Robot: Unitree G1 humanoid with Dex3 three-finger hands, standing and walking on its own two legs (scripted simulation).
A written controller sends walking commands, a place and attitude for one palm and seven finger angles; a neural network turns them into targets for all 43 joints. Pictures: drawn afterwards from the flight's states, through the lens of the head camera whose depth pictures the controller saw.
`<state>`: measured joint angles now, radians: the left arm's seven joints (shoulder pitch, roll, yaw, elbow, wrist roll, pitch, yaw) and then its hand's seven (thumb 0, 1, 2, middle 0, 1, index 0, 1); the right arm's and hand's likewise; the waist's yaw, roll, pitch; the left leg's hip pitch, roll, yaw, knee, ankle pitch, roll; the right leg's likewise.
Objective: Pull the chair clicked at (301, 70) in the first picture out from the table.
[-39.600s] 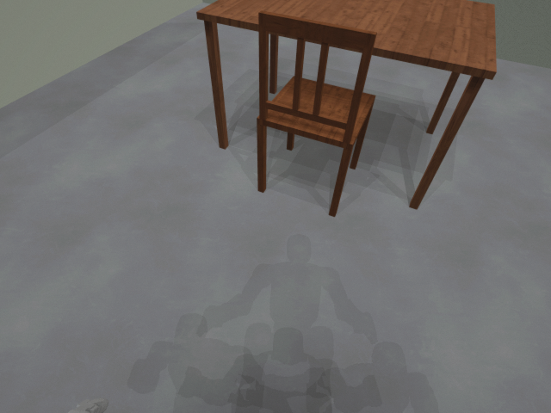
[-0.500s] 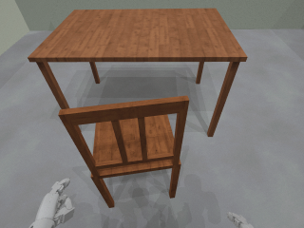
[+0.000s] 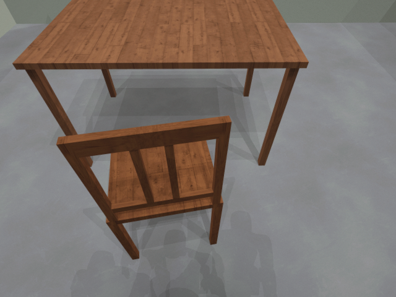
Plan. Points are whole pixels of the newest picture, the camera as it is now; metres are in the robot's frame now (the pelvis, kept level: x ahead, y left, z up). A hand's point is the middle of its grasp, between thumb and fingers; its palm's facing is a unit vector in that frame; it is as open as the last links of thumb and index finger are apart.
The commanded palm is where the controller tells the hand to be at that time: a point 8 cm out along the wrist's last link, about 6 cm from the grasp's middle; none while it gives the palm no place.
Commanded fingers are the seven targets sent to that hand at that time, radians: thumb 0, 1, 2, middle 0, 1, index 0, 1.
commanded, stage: let the arm hang, fingers relaxed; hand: left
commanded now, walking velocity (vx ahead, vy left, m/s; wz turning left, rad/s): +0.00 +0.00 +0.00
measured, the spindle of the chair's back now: (143, 177) +0.44 +0.19 -0.11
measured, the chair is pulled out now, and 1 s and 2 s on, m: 0.30 0.30 0.30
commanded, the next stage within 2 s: look to check the result in 0.44 s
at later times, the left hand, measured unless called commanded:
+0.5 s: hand out of the picture -0.01 +0.16 -0.17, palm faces +0.01 -0.98 -0.18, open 7.3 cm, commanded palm none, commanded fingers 0.00 0.90 0.90 -0.20 -0.30 -0.20 -0.30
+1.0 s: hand out of the picture +0.00 +0.16 -0.18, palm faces +0.01 -0.98 -0.17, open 7.3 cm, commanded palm none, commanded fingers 0.00 0.90 0.90 -0.20 -0.30 -0.20 -0.30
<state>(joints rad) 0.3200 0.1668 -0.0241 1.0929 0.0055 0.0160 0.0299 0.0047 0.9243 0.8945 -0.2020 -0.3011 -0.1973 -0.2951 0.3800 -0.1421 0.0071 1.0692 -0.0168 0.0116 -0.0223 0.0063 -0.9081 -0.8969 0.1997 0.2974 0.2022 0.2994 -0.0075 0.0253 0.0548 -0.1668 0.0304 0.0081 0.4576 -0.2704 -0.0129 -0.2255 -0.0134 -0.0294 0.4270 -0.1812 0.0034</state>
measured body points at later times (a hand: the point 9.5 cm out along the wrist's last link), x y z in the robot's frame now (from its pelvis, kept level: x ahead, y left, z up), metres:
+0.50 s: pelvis +0.00 +0.00 +0.00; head +0.01 -0.01 +0.45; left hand -0.01 +0.21 -0.16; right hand -0.04 -0.20 -0.16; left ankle -0.01 +0.13 -0.74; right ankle +0.03 -0.12 -0.74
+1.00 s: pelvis +0.00 +0.00 +0.00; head +0.01 +0.00 +0.45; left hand +0.00 +0.21 -0.16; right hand -0.03 -0.19 -0.16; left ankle -0.01 +0.13 -0.74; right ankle +0.03 -0.12 -0.74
